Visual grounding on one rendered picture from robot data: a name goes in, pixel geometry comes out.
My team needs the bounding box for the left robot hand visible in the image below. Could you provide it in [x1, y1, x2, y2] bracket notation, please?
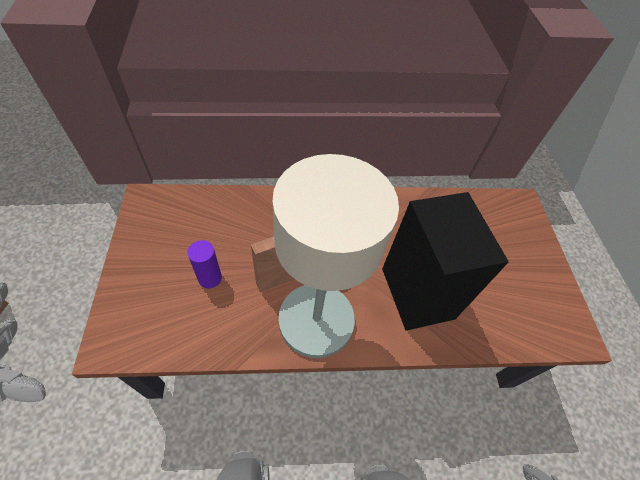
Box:
[0, 282, 46, 402]

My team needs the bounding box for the coffee table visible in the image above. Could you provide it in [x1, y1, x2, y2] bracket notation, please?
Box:
[72, 184, 612, 399]

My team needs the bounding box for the sofa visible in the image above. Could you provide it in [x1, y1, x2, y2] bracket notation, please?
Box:
[0, 0, 614, 185]

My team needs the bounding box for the desk lamp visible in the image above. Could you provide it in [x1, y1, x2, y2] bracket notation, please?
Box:
[272, 154, 399, 358]

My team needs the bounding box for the right robot hand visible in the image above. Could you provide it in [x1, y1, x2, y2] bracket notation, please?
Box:
[523, 464, 558, 480]

